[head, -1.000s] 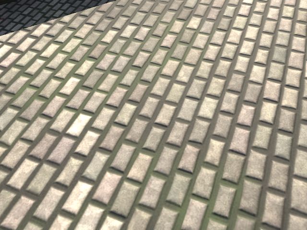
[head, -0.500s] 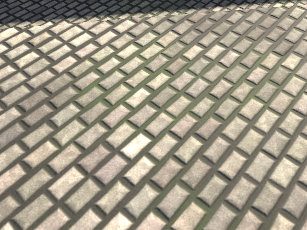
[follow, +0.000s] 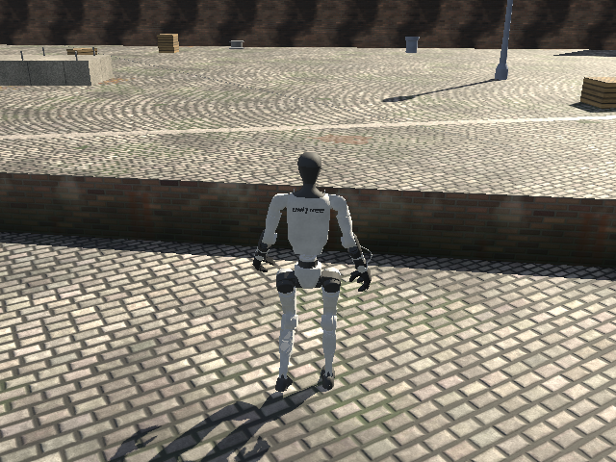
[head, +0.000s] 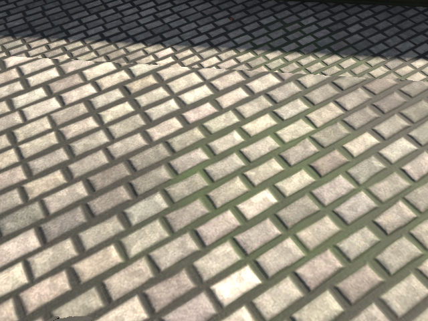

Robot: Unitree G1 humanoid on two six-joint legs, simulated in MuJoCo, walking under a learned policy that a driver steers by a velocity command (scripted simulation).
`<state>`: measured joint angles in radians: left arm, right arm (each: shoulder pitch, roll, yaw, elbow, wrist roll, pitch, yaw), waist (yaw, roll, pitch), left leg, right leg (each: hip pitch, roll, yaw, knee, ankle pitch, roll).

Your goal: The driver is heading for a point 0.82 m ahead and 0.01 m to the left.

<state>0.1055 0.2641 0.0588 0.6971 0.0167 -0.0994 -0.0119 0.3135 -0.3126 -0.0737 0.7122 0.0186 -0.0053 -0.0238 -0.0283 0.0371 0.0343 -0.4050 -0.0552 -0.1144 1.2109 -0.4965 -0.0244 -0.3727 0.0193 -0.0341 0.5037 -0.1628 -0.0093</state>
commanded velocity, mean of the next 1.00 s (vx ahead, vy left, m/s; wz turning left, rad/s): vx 0.33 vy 0.00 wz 0.23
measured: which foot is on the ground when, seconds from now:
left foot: up 0.00-0.34, down 0.36-0.82, up 0.84-1.00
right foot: down 0.00-0.36, up 0.38-0.78, down 0.80-1.00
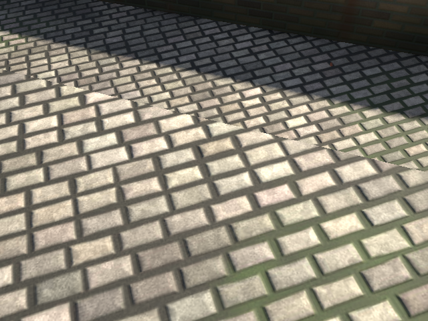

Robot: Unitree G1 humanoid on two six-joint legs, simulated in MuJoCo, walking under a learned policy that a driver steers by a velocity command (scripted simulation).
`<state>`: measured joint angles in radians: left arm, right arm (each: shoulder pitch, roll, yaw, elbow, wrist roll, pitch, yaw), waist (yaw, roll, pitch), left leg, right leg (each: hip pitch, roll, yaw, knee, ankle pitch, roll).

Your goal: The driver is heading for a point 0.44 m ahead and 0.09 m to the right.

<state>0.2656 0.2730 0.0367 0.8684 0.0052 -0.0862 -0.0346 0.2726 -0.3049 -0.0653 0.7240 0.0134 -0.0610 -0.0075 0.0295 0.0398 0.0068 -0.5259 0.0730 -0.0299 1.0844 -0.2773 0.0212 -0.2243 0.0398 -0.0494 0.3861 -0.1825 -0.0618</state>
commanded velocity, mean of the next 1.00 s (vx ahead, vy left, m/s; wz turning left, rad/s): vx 0.32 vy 0.00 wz -0.06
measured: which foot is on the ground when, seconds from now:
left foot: up 0.00-0.32, down 0.34-0.80, up 0.82-1.00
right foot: down 0.00-0.34, up 0.36-0.78, down 0.80-1.00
